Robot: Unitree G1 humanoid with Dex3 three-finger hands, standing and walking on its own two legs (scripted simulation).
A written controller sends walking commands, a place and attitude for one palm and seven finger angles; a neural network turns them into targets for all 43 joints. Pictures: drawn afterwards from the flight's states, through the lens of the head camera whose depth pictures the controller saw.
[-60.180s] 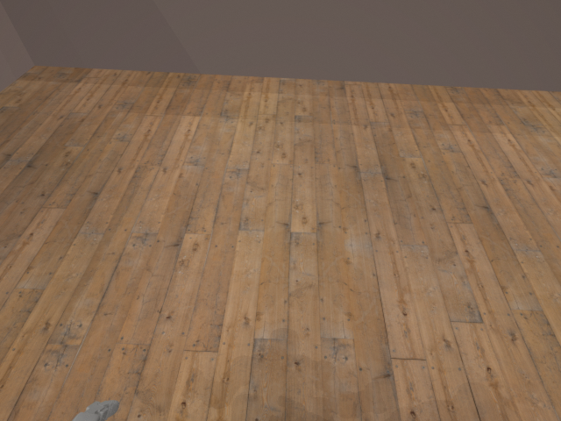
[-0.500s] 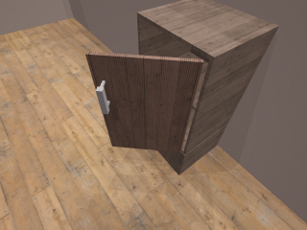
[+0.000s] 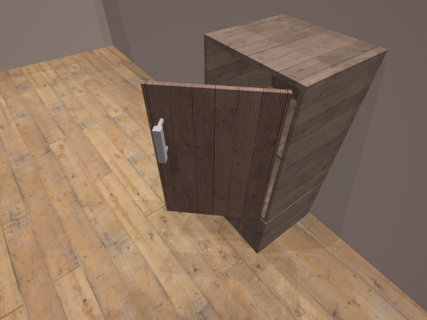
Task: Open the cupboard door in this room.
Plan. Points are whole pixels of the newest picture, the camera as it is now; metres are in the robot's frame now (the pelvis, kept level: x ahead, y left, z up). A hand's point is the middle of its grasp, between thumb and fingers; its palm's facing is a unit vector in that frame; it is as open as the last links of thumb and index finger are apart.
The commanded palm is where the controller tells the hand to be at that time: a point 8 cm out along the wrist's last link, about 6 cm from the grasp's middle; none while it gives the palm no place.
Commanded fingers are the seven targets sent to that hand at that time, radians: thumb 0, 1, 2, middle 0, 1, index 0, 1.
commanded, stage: look again from close up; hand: left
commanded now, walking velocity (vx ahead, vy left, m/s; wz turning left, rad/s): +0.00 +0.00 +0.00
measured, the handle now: (162, 140) +0.61 +0.19 -0.03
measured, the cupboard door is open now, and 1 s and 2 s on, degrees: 47 47 47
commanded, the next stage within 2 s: shuffle to correct the standing spot in 0.06 s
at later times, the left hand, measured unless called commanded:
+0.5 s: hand out of the picture -0.02 +0.15 -0.18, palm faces +0.06 -0.99 -0.12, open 7.3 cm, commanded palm none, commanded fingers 0.00 0.90 0.90 -0.20 -0.30 -0.20 -0.30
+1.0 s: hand out of the picture +0.07 +0.19 -0.18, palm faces -0.01 -0.97 -0.23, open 7.3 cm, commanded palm none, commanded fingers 0.00 0.90 0.90 -0.20 -0.30 -0.20 -0.30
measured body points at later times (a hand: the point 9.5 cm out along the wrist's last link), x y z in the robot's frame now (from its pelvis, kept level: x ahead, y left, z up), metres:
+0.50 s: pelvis +0.02 +0.01 -0.01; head +0.01 +0.01 +0.44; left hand -0.03 +0.21 -0.17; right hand +0.00 -0.21 -0.16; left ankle +0.02 +0.09 -0.74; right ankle +0.04 -0.11 -0.74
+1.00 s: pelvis +0.03 +0.01 -0.01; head +0.06 +0.00 +0.44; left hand +0.08 +0.24 -0.16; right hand +0.03 -0.21 -0.17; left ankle +0.02 +0.09 -0.74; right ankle +0.04 -0.11 -0.74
